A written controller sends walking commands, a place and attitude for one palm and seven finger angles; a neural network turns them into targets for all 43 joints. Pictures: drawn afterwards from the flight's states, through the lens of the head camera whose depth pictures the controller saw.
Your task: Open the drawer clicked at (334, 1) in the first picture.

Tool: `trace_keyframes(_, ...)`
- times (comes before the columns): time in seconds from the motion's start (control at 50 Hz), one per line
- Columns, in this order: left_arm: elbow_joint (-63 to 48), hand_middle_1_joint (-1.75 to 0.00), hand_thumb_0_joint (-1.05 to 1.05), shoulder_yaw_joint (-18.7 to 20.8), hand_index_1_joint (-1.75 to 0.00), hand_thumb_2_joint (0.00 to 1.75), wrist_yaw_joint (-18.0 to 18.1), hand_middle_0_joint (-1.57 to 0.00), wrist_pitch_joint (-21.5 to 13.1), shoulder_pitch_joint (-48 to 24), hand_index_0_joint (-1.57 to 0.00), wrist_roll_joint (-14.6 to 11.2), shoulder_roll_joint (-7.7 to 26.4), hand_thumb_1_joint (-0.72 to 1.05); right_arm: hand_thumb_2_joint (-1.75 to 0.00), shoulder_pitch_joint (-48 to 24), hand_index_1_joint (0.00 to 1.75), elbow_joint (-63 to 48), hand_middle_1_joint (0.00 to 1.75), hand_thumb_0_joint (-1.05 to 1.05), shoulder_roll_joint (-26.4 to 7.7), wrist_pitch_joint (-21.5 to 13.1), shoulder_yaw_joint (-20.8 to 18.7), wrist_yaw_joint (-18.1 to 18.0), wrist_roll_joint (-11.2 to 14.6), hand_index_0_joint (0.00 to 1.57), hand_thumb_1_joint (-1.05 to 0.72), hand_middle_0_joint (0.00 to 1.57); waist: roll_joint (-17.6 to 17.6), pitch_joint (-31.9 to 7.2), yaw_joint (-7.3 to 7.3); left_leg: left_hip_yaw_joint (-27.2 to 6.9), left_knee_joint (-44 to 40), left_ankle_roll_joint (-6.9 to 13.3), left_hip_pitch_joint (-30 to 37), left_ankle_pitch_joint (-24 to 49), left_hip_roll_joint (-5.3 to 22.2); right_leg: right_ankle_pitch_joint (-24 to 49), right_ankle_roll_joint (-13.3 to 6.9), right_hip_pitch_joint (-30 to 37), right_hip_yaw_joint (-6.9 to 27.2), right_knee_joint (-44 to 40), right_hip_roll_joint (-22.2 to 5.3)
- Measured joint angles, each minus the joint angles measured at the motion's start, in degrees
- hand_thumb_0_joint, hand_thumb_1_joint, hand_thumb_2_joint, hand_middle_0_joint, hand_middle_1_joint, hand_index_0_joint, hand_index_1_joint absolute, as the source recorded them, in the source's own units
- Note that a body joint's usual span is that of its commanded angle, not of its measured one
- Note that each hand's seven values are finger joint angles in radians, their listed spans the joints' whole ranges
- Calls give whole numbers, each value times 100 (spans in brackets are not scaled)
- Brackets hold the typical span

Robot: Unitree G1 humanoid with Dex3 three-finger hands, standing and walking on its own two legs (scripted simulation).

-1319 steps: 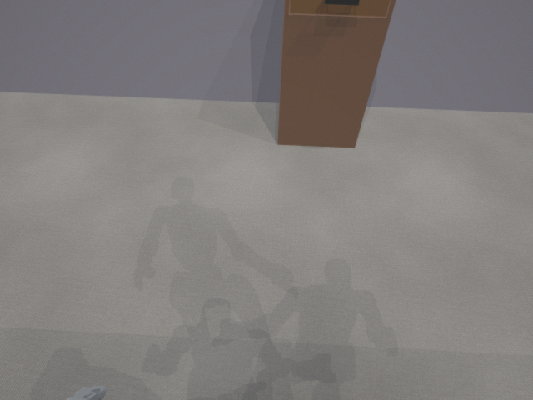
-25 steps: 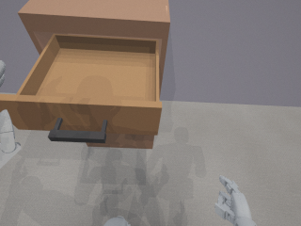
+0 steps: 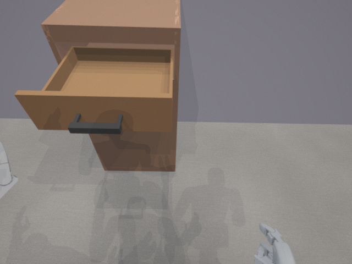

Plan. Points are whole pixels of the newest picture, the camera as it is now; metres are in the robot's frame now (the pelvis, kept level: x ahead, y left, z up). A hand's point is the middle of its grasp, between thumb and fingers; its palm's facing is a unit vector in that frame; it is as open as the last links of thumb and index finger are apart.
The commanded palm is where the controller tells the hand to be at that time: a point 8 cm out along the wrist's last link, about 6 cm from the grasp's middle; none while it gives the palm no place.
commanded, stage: stop stepping back and stand still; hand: left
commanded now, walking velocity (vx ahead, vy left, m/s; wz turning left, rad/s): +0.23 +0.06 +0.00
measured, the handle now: (97, 122) +0.47 +0.23 +0.03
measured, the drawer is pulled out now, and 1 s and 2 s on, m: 0.29 0.29 0.29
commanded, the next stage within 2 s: let the arm hang, fingers relaxed in 0.44 s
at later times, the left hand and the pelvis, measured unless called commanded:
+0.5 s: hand out of the picture +0.13 +0.24 +0.21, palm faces +0.48 -0.76 -0.43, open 7.4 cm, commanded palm +0.06 +0.28 +0.23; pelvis -0.05 +0.00 -0.01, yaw +3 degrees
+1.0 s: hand out of the picture -0.12 +0.18 -0.17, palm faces +0.12 -0.97 -0.22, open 7.0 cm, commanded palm none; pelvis -0.05 -0.01 +0.00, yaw +4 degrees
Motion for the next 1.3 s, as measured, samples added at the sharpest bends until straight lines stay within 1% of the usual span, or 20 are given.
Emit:
trace_keyframes(0.04,51,-30,1,-94,-30,90,33,-22,39,25,-22,36,-65,89,-90,160,30,-22,30,1,-178,-75,-65,-22,-26,20,-91,21,114,-117,-58,0,-1078,131,560,92,90,85,21,-68,-125,-43,54)
trace_keyframes(0.08,43,-30,1,-165,-30,90,25,-22,41,-47,-22,46,-71,89,-90,211,30,6,30,1,-274,-133,-174,-34,-51,20,-91,21,95,-23,-65,-49,-1493,113,673,782,92,2,79,-154,-174,118,31)
trace_keyframes(0.12,40,-30,1,-199,-30,90,8,-22,32,-17,-22,98,-75,89,-90,290,30,29,30,2,-309,-144,-216,-18,-42,20,-91,20,34,14,3,-33,-1422,44,656,911,58,-618,164,-214,-75,373,27)
trace_keyframes(0.18,-10,-30,1,-105,-30,90,25,-22,19,36,-22,148,36,89,-90,447,30,23,30,2,-284,-207,-225,-21,-18,20,-91,20,46,-47,12,-115,-1261,-5,600,842,47,-836,248,-91,-20,546,63)
trace_keyframes(0.26,224,-30,1,-58,-30,90,32,-22,-111,-325,-22,159,-3,89,-90,374,30,184,30,2,-234,-194,-186,-26,-15,20,-91,20,170,-54,143,-195,-683,75,371,263,106,-266,-10,-36,-45,406,179)
trace_keyframes(0.32,385,-30,1,-122,-30,90,23,-22,-127,-621,-22,124,-152,89,-90,213,30,326,30,2,-164,-125,-156,0,-36,20,-91,20,98,-62,182,-50,-95,174,160,-24,21,37,-98,-85,-4,363,123)
trace_keyframes(0.36,410,-30,1,-205,-30,90,32,-21,-92,-676,-22,106,-277,89,-90,170,30,308,30,2,-136,-101,-100,-4,-59,20,-91,20,94,-101,142,36,-566,238,343,-78,33,-80,-70,-127,-13,408,117)
trace_keyframes(0.42,324,-30,1,-303,-30,90,53,-21,-29,-586,-21,107,-376,89,-90,141,30,151,30,2,-65,-142,-31,-14,-93,20,-91,21,101,-46,69,64,-909,170,434,763,70,-763,62,-245,63,787,172)
trace_keyframes(0.48,232,-30,1,-280,-30,90,41,-21,11,-435,-21,170,-243,89,-90,225,30,53,30,2,83,-220,18,15,-79,20,-91,21,100,-90,20,28,-945,65,460,828,87,-1151,206,-269,122,1328,216)
trace_keyframes(0.52,198,-30,1,-213,-30,90,40,-21,1,-365,-21,169,-101,89,-90,284,30,25,30,1,144,-252,84,48,-64,20,-91,21,89,-124,36,-4,-898,-8,421,787,86,-967,227,38,106,802,196)
trace_keyframes(0.54,196,-30,1,-168,-30,90,35,-21,-19,-377,-21,162,-56,89,-90,264,30,28,30,1,156,-250,114,64,-65,20,-91,21,79,-99,79,10,-826,-38,376,751,92,-504,156,105,112,546,199)
trace_keyframes(0.58,1059,-30,1,-609,-30,90,-225,-21,-35,-849,-21,363,-90,89,-90,166,30,354,30,1,34,-361,-13,240,-80,20,-91,21,285,-160,165,-91,-538,-47,102,669,97,-234,1,-88,9,686,194)
trace_keyframes(0.66,4141,-30,0,-1758,-30,90,-627,-20,987,-1805,-20,493,-708,90,-90,49,30,1032,30,1,-225,193,-152,369,-182,20,-91,21,641,-378,165,-193,-156,-30,-154,515,46,-646,6,-270,-166,1113,60)
trace_keyframes(0.74,6896,-30,0,-2319,-30,90,-722,-20,1663,-2011,-20,481,-1264,91,-90,130,30,1369,30,1,-121,537,-104,388,-279,20,-91,20,403,-124,31,-89,-217,-18,65,503,-4,-719,44,-169,-65,1230,4)
trace_keyframes(0.8,8334,-30,1,-2669,-30,90,-819,-20,1802,-1844,-20,414,-1639,91,-90,336,30,1582,30,1,-12,536,-26,333,-309,20,-91,20,222,117,-30,-3,-532,-14,236,637,65,-522,36,-39,14,906,95)
trace_keyframes(0.82,8641,-30,0,-2590,-30,90,-737,-20,1750,-1789,-20,359,-1720,94,-90,429,30,1686,30,1,35,530,-9,306,-298,20,-91,20,168,196,-7,-5,-659,-27,282,706,96,-433,19,23,9,743,134)
trace_keyframes(0.9,9415,-30,-2,-2528,-30,89,-734,-21,1527,-1580,-21,348,-1509,102,-90,775,30,2157,30,1,182,590,-2,226,-247,20,-91,20,77,431,191,-64,-1141,-81,436,984,174,-96,-43,270,-58,94,244)
trace_keyframes(0.96,9855,-30,-1,-2572,-30,90,-755,-21,1452,-1402,-21,342,-1431,100,-90,945,30,2432,30,1,216,646,-44,193,-220,20,-91,20,140,504,254,-87,-1346,-85,497,1093,187,49,-50,379,-83,-197,271)
trace_keyframes(1.1,10504,-30,0,-2643,-30,90,-715,-20,1390,-1302,-20,321,-1521,94,-90,1035,30,2776,30,1,303,617,-75,133,-184,19,-91,20,318,557,254,-35,-1602,-60,633,1199,158,162,-18,490,-32,-433,257)
trace_keyframes(1.3,10499,-30,0,-2689,-30,90,-672,-20,1286,-1841,-20,328,-1834,91,-90,703,30,2837,30,1,551,529,-48,131,-186,20,-91,20,412,435,202,60,-1757,-42,784,1264,107,153,7,522,61,-392,210)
